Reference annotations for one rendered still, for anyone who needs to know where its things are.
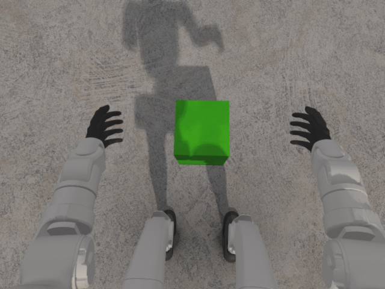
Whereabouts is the carton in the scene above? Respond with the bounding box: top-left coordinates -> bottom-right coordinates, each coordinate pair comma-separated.
174,100 -> 230,166

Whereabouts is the left robot foot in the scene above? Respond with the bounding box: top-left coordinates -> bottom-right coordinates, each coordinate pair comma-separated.
164,210 -> 176,261

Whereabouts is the robot right thigh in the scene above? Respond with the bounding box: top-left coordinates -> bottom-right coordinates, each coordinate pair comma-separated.
228,220 -> 279,289

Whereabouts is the left robot upper arm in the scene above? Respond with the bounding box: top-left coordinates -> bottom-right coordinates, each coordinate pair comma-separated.
7,234 -> 95,289

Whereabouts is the robot left forearm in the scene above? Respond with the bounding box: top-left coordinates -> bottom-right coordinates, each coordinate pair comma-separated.
19,137 -> 106,285

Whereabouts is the right robot upper arm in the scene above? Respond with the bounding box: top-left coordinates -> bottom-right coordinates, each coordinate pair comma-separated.
322,238 -> 385,289

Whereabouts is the left robot hand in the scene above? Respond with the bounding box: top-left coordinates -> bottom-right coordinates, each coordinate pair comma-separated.
86,105 -> 123,148

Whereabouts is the right robot hand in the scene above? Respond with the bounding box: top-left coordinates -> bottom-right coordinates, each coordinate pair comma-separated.
290,106 -> 331,153

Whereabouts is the robot right forearm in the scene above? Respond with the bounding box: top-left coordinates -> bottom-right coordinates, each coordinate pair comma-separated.
310,139 -> 385,243

